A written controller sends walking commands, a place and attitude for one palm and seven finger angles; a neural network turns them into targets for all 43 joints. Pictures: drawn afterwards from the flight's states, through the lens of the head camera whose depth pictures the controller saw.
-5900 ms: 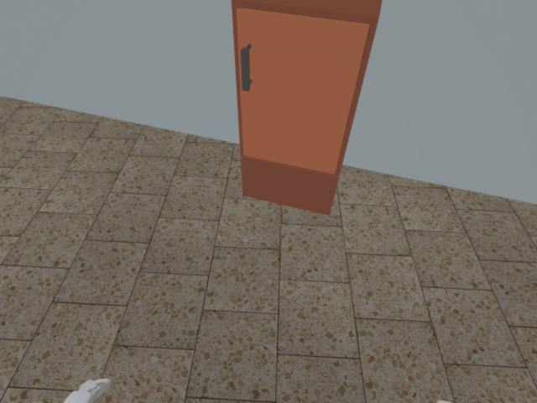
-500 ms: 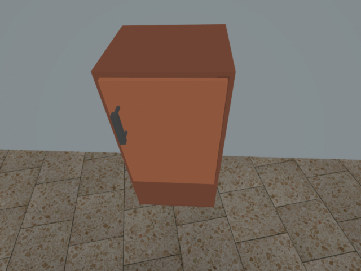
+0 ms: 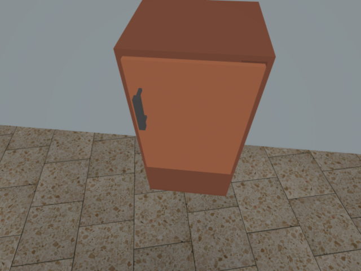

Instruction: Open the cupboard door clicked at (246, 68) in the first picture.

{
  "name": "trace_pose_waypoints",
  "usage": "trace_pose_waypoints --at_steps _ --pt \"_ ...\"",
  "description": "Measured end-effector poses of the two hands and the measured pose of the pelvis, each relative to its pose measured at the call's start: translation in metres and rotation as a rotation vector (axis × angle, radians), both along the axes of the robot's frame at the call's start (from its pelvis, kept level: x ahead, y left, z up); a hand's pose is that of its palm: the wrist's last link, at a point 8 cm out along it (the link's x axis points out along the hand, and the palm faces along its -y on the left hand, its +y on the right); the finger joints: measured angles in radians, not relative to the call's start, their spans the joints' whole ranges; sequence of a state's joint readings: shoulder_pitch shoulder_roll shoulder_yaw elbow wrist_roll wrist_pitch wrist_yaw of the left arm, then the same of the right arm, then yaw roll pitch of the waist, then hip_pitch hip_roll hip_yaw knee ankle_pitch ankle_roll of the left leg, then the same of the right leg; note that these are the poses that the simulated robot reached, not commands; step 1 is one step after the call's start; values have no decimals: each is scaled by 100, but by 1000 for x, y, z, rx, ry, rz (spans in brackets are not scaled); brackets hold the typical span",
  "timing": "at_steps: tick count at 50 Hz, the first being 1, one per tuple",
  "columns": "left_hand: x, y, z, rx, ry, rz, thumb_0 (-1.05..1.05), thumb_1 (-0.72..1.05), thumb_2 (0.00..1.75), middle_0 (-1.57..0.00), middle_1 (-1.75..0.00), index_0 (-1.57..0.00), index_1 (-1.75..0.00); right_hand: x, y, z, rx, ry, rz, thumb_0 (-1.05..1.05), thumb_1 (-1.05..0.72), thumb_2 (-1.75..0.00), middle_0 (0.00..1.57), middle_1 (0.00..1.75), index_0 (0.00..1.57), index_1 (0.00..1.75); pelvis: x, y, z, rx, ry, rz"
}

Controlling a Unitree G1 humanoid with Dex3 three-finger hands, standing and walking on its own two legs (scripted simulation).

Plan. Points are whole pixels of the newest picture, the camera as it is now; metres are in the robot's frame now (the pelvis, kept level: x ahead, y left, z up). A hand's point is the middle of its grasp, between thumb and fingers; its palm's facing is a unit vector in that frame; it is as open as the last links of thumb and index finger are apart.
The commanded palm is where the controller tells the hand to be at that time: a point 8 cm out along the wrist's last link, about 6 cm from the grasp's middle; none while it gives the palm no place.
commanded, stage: look again from close up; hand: left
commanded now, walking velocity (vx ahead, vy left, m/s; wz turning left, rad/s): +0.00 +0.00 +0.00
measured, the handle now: (141, 109) +0.60 +0.18 -0.04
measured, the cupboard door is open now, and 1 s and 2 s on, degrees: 0 0 0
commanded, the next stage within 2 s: shuffle to correct the standing spot in 0.24 s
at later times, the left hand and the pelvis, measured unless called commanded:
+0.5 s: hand out of the picture +0.01 +0.15 -0.17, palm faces -0.01 -0.98 -0.21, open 7.4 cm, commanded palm none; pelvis +0.00 -0.03 +0.00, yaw +0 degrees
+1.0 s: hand out of the picture +0.13 +0.15 -0.16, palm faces +0.03 -0.97 -0.26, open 7.4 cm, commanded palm none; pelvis +0.05 -0.04 +0.00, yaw +2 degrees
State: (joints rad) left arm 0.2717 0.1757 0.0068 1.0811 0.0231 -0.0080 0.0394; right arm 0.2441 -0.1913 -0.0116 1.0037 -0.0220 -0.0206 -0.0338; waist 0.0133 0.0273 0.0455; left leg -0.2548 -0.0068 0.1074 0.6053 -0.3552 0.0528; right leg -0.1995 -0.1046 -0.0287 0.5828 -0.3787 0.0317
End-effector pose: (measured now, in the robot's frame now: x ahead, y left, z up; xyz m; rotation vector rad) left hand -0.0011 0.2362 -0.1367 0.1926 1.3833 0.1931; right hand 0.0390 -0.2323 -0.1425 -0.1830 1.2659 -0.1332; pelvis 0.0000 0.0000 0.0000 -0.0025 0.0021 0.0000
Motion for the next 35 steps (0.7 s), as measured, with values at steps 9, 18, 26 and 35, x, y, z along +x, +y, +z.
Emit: trace_pose_waypoints --at_steps 9,18,26,35 --pt "27 6 8 30 -60 -49 0 90 90 -20 -29 -19 -30 -5 -5 0 18 -2 -11 1 -95 -90 20 30 20 30 -4 -6 3 17 -9 -15" --pt "24 -21 6 -6 -45 -64 0 90 90 -20 -29 -20 -30 -26 -19 1 26 59 -22 1 -92 -90 20 30 20 30 -7 -23 5 21 -4 -14" --pt "10 -41 -3 -45 -15 -29 0 90 90 -20 -29 -20 -30 -35 -32 -2 25 117 -16 1 -91 -90 20 30 20 30 2 -34 0 10 -4 3" --pt "3 -30 -16 -68 97 17 0 90 90 -21 -29 -20 -30 -10 -25 3 -19 103 -17 1 -91 -90 20 30 20 30 32 -22 -5 13 11 -9"
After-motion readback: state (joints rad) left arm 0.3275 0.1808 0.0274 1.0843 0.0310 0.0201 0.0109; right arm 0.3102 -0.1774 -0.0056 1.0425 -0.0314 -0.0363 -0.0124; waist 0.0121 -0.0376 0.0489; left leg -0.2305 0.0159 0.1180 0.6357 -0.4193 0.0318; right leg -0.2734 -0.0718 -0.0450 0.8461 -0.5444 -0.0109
